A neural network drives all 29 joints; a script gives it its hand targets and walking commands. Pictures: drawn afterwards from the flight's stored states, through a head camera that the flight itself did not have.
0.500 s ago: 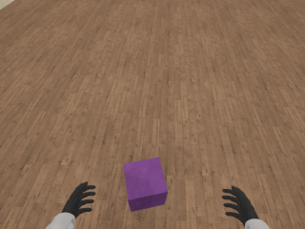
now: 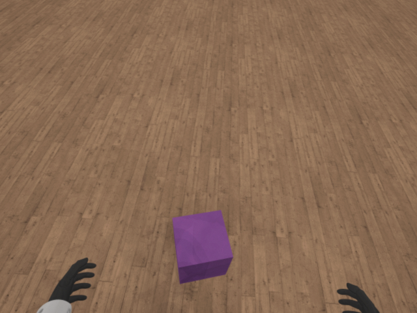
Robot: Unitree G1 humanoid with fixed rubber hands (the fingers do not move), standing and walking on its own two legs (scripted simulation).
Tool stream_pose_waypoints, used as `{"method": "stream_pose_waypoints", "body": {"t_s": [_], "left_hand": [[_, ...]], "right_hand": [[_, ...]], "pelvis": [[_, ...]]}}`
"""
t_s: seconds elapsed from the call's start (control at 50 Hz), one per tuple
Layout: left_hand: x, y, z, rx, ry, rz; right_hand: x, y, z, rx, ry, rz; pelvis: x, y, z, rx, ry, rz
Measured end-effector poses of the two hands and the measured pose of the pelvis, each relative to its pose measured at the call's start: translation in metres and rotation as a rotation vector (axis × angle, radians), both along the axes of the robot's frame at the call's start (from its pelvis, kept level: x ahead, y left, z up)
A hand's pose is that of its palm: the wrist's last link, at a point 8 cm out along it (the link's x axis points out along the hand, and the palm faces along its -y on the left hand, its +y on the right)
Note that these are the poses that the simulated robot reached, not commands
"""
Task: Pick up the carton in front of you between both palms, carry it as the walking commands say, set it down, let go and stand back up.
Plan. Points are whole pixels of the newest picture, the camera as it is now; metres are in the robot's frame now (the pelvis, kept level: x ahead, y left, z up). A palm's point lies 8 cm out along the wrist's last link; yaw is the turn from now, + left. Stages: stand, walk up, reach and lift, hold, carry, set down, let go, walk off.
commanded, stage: stand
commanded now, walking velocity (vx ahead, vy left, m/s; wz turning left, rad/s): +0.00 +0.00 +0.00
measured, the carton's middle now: (200, 247) +0.45 +0.01 -0.64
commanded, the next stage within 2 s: none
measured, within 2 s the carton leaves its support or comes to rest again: neither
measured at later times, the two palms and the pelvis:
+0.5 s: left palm (64, 286) +0.17 +0.29 -0.09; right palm (356, 306) +0.15 -0.28 -0.08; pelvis +0.03 +0.01 +0.01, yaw +0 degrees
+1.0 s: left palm out of the picture +0.11 +0.29 -0.09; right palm out of the picture +0.11 -0.31 -0.08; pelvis +0.01 -0.01 +0.01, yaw +0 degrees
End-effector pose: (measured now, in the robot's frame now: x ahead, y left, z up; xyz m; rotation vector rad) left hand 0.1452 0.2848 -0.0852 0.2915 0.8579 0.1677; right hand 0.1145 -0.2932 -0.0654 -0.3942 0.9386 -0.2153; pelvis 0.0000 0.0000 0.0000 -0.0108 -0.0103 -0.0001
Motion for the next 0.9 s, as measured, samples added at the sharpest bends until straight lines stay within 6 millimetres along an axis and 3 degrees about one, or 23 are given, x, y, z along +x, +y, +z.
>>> {"method": "stream_pose_waypoints", "body": {"t_s": [0.08, 0.24, 0.4, 0.58, 0.9], "left_hand": [[-0.002, 0.007, -0.008, -0.002, 0.052, 0.002], [0.019, 0.015, -0.008, 0.017, 0.063, 0.004], [0.023, 0.014, -0.01, 0.025, 0.099, 0.012], [0.019, 0.008, -0.005, 0.044, 0.107, -0.003], [-0.028, 0.01, -0.005, 0.052, 0.163, 0.036]], "right_hand": [[0.008, 0.0, 0.0, -0.016, 0.013, -0.013], [0.04, 0.019, -0.007, 0.021, 0.005, -0.003], [0.044, 0.019, -0.013, 0.025, 0.034, -0.013], [0.031, 0.008, -0.016, 0.035, 0.055, -0.037], [0.003, -0.013, -0.016, 0.024, 0.106, -0.03]], "pelvis": [[0.012, 0.007, 0.001, -0.001, 0.013, -0.006], [0.032, 0.013, 0.003, 0.001, 0.022, -0.006], [0.037, 0.014, 0.004, 0.005, 0.021, -0.009], [0.03, 0.007, 0.007, 0.008, 0.004, -0.005], [0.012, -0.004, 0.012, 0.003, -0.021, 0.0]]}}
